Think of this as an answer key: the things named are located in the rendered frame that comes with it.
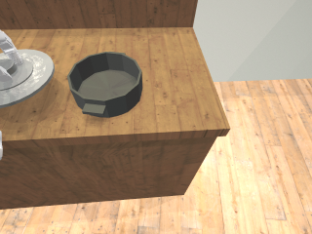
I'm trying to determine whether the table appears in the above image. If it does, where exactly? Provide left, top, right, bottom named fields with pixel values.
left=0, top=0, right=231, bottom=210

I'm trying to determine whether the pot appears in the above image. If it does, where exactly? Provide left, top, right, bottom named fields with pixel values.
left=67, top=52, right=142, bottom=118

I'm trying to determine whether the left robot hand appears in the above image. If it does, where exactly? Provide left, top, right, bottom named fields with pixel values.
left=0, top=30, right=22, bottom=82

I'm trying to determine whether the lid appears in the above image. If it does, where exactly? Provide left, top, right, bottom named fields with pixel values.
left=0, top=49, right=55, bottom=108

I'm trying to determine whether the knob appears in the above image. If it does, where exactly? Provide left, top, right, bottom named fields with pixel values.
left=0, top=58, right=18, bottom=75

